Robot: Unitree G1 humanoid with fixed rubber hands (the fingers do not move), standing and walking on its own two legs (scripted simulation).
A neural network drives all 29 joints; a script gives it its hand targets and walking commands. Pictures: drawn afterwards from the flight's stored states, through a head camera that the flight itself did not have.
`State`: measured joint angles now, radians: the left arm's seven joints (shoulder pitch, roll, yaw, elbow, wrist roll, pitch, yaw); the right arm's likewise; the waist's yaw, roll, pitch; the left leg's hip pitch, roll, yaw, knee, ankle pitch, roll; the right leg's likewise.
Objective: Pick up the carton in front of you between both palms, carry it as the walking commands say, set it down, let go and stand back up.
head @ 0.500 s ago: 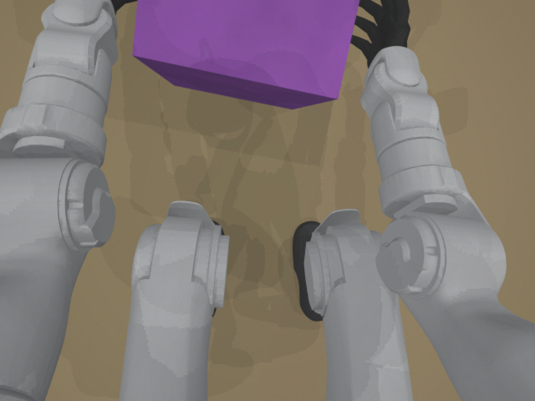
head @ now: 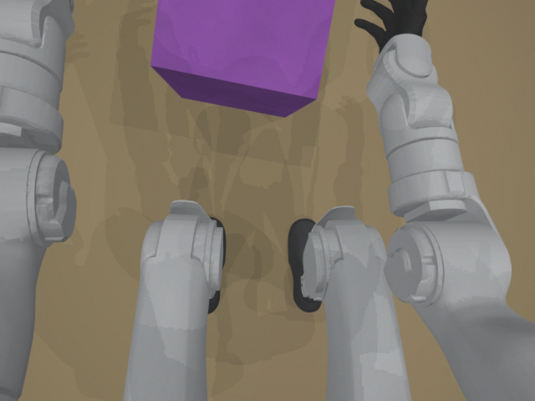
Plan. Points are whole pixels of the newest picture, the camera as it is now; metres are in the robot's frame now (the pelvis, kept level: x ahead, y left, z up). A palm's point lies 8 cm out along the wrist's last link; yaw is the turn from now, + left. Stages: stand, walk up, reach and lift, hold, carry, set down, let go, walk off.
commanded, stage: set down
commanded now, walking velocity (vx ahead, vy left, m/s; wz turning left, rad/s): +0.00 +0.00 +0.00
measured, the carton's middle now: (245, 34) +0.58 +0.06 -0.29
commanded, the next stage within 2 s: let go in 0.72 s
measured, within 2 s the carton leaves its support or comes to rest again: neither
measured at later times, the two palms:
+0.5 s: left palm out of the picture +0.56 +0.27 +0.03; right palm out of the picture +0.54 -0.12 +0.03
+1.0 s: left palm out of the picture +0.50 +0.28 +0.15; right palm out of the picture +0.49 -0.13 +0.14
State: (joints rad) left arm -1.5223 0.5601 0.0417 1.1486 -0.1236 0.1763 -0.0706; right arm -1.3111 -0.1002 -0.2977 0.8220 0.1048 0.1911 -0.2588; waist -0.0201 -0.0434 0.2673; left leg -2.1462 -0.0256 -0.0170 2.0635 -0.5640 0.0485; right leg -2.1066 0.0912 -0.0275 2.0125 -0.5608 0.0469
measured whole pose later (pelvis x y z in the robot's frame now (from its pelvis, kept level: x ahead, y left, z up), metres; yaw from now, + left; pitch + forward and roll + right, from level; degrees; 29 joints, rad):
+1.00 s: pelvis +0.06 +0.01 +0.26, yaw +5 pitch +41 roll -2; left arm -0.92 0.32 0.30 0.84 0.13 0.14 -0.07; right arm -0.72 -0.06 -0.26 0.58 -0.11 0.16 -0.08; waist -0.02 -0.01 -0.04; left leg -1.39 -0.07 -0.05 0.99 -0.30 0.03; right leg -1.36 0.04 0.03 0.96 -0.31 0.03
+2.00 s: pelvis +0.13 -0.01 +0.36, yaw +5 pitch -5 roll +0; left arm 0.22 0.21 0.04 0.42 0.01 0.15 -0.08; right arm 0.21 -0.20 -0.04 0.42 -0.02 0.15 0.07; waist 0.00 0.00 0.11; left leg -0.08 -0.04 -0.05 0.44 -0.27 0.01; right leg -0.07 0.04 0.04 0.45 -0.29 -0.03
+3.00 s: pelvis +0.14 -0.01 +0.36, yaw +5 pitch -1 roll +0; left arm 0.17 0.35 0.03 0.84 0.03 0.00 0.02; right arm 0.13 -0.35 -0.02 0.91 -0.03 -0.01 -0.03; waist 0.00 0.00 0.01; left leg -0.13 -0.03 -0.04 0.42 -0.27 0.01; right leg -0.12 0.04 0.04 0.42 -0.28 -0.02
